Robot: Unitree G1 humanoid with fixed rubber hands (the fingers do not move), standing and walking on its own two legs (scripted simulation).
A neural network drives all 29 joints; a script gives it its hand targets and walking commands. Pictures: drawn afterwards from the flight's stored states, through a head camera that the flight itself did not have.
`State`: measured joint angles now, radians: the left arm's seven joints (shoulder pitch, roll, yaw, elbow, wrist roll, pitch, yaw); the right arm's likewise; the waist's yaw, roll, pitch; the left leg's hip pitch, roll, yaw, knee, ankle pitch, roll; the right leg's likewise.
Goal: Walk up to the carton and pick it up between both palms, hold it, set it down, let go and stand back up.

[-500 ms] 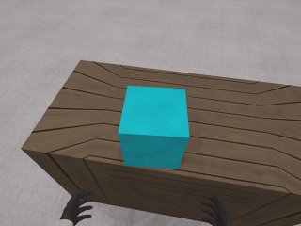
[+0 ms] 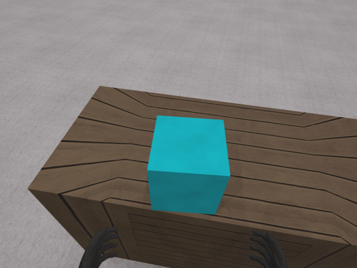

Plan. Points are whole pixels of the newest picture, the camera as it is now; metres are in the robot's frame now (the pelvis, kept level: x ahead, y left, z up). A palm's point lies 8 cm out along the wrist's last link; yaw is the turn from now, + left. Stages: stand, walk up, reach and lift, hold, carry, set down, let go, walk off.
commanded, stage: reach and lift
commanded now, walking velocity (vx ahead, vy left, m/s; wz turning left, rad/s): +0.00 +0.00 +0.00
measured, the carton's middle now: (186, 166) +0.39 +0.00 -0.03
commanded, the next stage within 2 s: none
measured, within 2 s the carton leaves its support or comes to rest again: neither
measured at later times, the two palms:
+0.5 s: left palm (90, 240) +0.19 +0.21 -0.03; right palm (272, 246) +0.19 -0.18 -0.02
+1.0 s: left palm (97, 203) +0.24 +0.20 +0.03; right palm (278, 211) +0.24 -0.19 +0.03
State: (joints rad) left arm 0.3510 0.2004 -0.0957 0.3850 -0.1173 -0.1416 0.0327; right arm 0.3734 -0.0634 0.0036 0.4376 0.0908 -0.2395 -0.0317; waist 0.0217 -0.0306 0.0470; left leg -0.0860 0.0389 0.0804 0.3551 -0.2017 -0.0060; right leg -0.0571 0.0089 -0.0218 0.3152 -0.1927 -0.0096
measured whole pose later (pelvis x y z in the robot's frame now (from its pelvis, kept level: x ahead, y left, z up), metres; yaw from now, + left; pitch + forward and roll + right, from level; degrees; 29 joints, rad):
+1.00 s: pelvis +0.00 +0.00 +0.00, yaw -1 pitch -3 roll +0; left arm 0.06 0.22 -0.06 0.18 -0.20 0.10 0.06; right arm 0.10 -0.09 -0.02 0.21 0.16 -0.02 -0.12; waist 0.03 -0.02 0.04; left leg -0.09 0.03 0.07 0.33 -0.19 -0.01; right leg -0.08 0.01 0.01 0.33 -0.19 -0.01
